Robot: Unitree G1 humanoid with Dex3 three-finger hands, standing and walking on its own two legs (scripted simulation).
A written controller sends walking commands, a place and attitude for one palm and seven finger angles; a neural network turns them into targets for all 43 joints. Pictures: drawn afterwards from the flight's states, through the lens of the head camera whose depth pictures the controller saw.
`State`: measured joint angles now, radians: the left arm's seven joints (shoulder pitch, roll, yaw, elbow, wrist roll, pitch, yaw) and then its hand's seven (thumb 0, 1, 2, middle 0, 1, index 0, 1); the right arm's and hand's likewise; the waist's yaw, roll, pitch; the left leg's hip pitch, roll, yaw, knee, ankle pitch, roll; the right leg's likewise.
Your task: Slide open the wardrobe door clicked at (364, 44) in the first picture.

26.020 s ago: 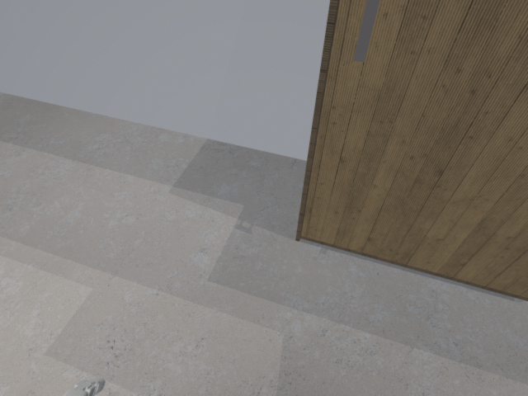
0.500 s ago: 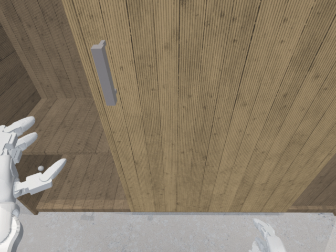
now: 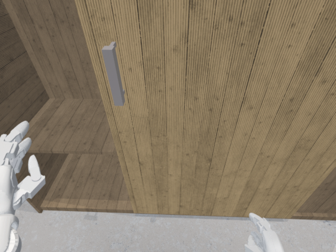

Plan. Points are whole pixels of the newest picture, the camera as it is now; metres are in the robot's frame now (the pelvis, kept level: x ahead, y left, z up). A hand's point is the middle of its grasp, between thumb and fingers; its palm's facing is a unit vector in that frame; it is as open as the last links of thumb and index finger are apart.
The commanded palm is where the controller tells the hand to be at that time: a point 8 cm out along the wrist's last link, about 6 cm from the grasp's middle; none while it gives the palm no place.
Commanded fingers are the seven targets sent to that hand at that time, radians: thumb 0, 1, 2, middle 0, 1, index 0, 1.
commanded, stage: draw the hand back to the body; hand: left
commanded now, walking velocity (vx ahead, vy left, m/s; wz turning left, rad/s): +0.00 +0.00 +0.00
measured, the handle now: (116, 74) +0.50 +0.22 +0.21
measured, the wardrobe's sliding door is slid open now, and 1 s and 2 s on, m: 0.59 0.59 0.59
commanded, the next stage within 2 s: step back with the hand held close in 0.06 s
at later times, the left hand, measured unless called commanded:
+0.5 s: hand (45, 179) +0.19 +0.27 +0.15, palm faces +0.37 -0.81 -0.45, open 7.4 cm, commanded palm +0.13 +0.31 +0.17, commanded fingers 0.00 0.90 0.90 -0.20 -0.30 -0.20 -0.30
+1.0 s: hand out of the picture +0.10 +0.30 +0.16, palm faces +0.50 -0.76 -0.42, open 7.4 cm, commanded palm +0.05 +0.33 +0.17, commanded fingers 0.00 0.90 0.90 -0.20 -0.30 -0.20 -0.30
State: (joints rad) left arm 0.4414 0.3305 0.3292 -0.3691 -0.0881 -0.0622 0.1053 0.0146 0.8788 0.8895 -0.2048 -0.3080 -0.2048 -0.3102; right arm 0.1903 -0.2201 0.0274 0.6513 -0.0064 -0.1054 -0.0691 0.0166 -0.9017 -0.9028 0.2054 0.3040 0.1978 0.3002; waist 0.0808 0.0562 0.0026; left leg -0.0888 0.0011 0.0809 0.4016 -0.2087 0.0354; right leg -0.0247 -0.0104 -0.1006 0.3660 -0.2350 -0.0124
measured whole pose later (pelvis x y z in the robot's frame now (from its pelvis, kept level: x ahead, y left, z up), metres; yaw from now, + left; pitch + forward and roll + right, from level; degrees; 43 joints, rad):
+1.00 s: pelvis -0.08 +0.02 -0.02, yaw +2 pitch -1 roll -2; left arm 0.49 0.38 0.43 -0.48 -0.02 -0.26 0.13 0.02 0.89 0.90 -0.21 -0.30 -0.21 -0.30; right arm 0.25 -0.22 0.01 0.59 -0.01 -0.11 -0.07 0.02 -0.90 -0.90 0.21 0.30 0.20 0.30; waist 0.03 0.01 0.01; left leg -0.43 -0.01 0.06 0.62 -0.25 0.07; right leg -0.33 0.02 -0.04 0.54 -0.19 0.00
